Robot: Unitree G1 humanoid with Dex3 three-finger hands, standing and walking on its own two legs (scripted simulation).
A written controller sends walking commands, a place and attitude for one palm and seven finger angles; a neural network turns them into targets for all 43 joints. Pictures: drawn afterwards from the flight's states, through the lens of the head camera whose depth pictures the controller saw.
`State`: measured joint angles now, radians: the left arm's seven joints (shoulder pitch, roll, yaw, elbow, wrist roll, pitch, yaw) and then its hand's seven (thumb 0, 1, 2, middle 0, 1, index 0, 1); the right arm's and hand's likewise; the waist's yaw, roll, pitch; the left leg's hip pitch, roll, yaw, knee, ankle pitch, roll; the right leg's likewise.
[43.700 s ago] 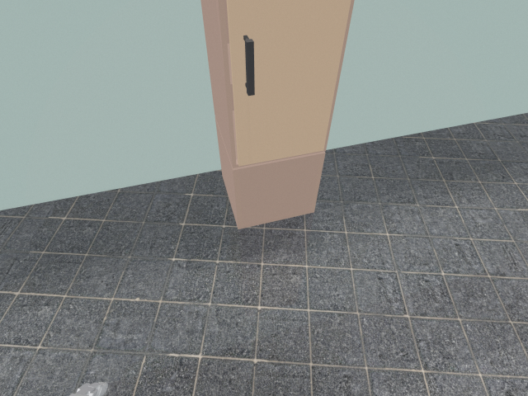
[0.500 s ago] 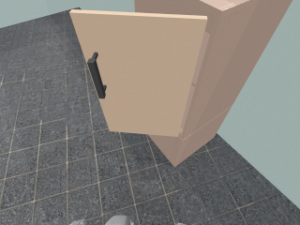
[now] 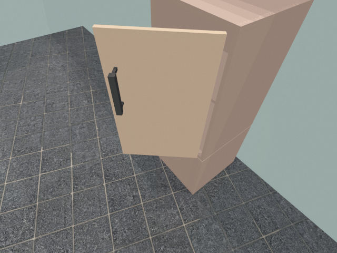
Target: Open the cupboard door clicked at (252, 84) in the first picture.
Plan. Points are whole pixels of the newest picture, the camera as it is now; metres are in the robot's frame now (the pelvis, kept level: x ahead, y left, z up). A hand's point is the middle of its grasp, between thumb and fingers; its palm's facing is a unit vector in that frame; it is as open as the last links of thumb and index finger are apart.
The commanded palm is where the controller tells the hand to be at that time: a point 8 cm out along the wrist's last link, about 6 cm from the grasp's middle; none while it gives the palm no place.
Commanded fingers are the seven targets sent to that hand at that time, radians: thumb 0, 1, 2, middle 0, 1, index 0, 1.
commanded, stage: look again from close up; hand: left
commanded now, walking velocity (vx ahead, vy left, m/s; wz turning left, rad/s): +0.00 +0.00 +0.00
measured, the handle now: (117, 92) +0.57 +0.19 +0.05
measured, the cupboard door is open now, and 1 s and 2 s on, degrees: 49 49 49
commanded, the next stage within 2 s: raise the hand with hooked fingers in 0.54 s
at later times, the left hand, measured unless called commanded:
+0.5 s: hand out of the picture +0.02 +0.14 -0.18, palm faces +0.02 -0.98 -0.22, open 7.3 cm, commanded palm none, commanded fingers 0.00 0.90 0.90 -0.20 -0.30 -0.20 -0.30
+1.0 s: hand (120, 226) +0.19 +0.12 -0.01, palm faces -0.05 -1.00 +0.02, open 8.2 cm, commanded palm +0.13 +0.20 -0.04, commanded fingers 0.00 0.46 0.71 -0.23 -0.58 -0.23 -0.58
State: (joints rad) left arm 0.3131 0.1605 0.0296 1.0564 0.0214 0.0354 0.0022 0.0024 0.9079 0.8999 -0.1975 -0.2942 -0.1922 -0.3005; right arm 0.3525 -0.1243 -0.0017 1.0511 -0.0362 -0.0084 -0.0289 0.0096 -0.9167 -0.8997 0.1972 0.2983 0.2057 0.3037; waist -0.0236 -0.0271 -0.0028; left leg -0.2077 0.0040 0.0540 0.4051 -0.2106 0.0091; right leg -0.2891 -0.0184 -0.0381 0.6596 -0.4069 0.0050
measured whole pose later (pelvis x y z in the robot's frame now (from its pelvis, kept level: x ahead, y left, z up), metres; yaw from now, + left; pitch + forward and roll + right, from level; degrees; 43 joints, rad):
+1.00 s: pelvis -0.03 -0.04 -0.05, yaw +1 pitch +9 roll +2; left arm 0.33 0.14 0.09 0.19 -0.22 -0.50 -0.28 0.01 0.70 0.80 -0.21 -0.44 -0.21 -0.45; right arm 0.14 -0.27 -0.05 0.60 0.01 -0.27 -0.01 0.02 -0.91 -0.90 0.19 0.30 0.20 0.30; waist -0.01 -0.04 -0.13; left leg -0.61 -0.01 0.06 0.86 -0.41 0.01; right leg -0.62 0.01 -0.07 0.90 -0.45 -0.07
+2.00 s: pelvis -0.03 +0.00 -0.04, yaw +2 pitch +7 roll -2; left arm 0.08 0.37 0.33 0.22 -0.33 -0.22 -0.41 -0.01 -0.45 0.32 -0.30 -1.16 -0.29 -1.17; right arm 0.24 -0.26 0.06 0.56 0.04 -0.23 -0.07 0.02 -0.90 -0.90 0.20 0.30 0.21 0.30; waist 0.02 0.03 -0.08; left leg -0.56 -0.02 0.02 0.84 -0.40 0.06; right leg -0.51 0.01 -0.10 0.78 -0.39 -0.03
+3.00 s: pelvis -0.03 -0.01 -0.03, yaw +2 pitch +7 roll -1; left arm -0.18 0.44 0.41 0.53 -0.33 -0.20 -0.53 -0.02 -0.50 0.30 -0.30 -1.20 -0.30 -1.20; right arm 0.26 -0.29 0.06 0.59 0.05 -0.20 -0.09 0.02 -0.90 -0.90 0.20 0.30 0.21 0.30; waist 0.01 0.02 -0.05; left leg -0.53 0.00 0.02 0.78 -0.37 0.04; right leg -0.49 0.03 -0.10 0.73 -0.36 -0.05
